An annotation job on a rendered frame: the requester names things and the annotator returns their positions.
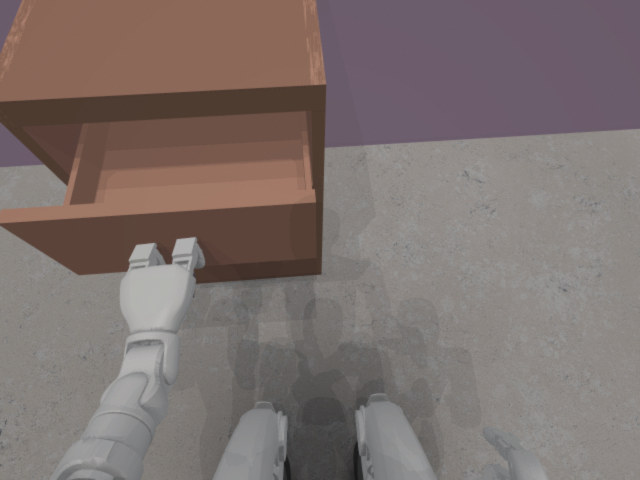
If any robot thigh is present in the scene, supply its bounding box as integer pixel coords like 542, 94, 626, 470
355, 401, 437, 480
213, 409, 287, 480

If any robot left forearm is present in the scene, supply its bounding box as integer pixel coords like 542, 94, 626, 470
49, 330, 181, 480

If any robot left hand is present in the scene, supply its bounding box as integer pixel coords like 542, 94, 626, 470
120, 237, 205, 335

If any robot left thigh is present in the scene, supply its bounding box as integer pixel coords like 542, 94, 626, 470
213, 409, 287, 480

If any drawer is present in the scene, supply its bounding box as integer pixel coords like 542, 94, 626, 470
0, 111, 316, 275

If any robot right thigh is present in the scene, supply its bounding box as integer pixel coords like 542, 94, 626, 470
355, 401, 437, 480

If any robot right hand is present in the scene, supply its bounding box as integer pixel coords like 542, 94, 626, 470
477, 426, 549, 480

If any cabinet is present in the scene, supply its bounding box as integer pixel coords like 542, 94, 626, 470
0, 0, 326, 284

